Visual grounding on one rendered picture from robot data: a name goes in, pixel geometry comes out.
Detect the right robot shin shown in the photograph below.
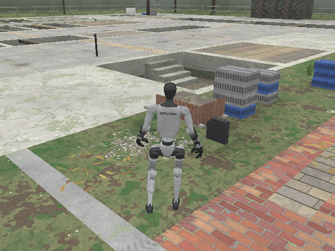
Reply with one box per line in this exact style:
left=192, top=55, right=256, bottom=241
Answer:
left=174, top=169, right=182, bottom=203

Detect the left robot upper arm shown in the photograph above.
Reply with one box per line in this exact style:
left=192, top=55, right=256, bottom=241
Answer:
left=142, top=105, right=158, bottom=132

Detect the right robot forearm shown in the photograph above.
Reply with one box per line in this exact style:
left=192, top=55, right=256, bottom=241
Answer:
left=190, top=127, right=201, bottom=149

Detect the right robot upper arm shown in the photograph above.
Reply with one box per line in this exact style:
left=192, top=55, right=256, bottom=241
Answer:
left=180, top=106, right=195, bottom=135

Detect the left robot hand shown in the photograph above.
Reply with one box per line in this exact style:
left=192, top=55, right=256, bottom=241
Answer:
left=136, top=138, right=148, bottom=147

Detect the right robot thigh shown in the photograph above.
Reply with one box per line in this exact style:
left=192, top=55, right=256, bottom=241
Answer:
left=173, top=145, right=185, bottom=178

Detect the left robot forearm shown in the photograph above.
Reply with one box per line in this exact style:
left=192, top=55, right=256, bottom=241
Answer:
left=137, top=125, right=146, bottom=140

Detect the right robot hand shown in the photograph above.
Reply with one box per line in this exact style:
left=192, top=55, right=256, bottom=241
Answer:
left=191, top=146, right=203, bottom=158

